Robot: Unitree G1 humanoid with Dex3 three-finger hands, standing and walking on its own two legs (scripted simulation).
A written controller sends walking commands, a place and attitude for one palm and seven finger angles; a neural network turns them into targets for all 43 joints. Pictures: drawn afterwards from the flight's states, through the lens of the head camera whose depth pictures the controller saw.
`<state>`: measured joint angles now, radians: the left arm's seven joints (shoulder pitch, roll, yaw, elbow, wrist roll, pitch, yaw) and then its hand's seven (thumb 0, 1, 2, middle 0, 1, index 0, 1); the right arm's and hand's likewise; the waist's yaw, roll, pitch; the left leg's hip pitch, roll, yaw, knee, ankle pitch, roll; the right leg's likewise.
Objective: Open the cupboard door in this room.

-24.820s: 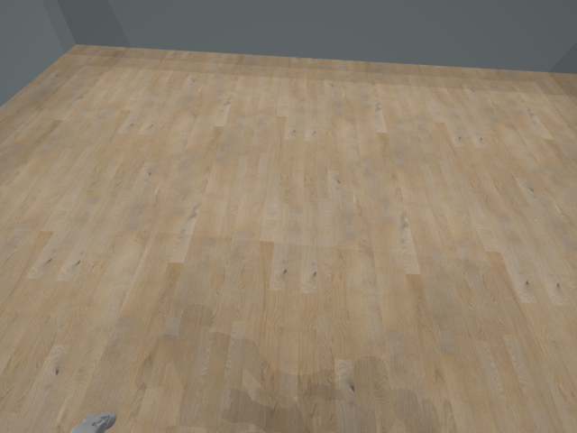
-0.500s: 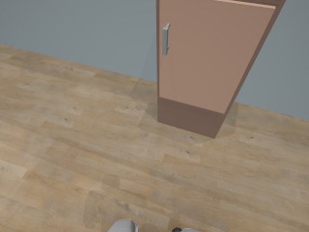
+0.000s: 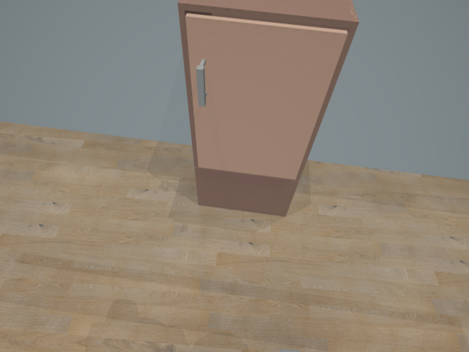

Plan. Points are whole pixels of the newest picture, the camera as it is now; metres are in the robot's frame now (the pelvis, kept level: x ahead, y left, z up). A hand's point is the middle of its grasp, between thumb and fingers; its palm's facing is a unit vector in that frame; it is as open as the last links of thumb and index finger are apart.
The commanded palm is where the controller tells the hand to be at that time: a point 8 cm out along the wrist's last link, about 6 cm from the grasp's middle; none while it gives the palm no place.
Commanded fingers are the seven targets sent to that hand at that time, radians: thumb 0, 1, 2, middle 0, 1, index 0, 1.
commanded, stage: take the last steps up to it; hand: left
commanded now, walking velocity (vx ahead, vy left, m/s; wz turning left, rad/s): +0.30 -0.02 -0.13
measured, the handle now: (202, 83) +0.79 +0.15 -0.02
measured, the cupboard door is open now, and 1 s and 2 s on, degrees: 0 0 0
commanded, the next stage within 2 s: come to a stop and stand still in 0.70 s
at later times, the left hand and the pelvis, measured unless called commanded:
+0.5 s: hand out of the picture +0.04 +0.14 -0.17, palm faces +0.02 -0.98 -0.20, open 7.3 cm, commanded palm none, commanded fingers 0.00 0.90 0.90 -0.20 -0.30 -0.20 -0.30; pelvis +0.09 -0.04 +0.00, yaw -2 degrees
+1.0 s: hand (169, 266) +0.31 +0.17 -0.17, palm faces -0.03 -0.97 -0.26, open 7.3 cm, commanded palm none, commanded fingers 0.00 0.90 0.90 -0.20 -0.30 -0.20 -0.30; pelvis +0.23 -0.02 -0.01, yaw -4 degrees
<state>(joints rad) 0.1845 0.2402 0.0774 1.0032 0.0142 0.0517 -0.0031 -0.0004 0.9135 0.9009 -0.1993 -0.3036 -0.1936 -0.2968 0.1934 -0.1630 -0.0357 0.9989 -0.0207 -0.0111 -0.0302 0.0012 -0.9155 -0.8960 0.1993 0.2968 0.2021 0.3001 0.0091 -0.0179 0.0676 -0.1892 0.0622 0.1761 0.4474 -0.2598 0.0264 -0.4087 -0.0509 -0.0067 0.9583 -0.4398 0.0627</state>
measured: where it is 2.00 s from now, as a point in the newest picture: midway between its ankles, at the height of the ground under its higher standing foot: outside the picture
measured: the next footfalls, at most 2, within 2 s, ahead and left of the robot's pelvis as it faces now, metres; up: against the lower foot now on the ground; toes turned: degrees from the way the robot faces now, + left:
right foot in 0.14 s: +0.02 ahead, -0.14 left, +0.00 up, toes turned -8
left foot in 0.62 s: +0.25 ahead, +0.10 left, +0.00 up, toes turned +6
